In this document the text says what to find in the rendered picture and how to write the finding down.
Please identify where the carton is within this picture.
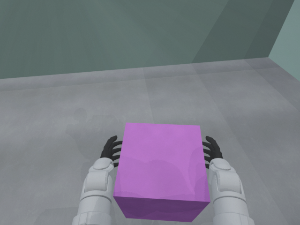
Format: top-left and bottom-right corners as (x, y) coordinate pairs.
(113, 122), (210, 222)

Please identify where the right robot hand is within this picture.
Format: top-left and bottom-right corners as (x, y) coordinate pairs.
(202, 136), (223, 169)

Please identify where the left robot forearm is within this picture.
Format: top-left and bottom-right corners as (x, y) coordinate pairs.
(72, 157), (115, 225)

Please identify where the left robot hand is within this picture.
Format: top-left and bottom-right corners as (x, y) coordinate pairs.
(100, 135), (123, 168)

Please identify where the right robot forearm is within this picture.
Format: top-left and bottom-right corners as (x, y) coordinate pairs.
(208, 158), (255, 225)

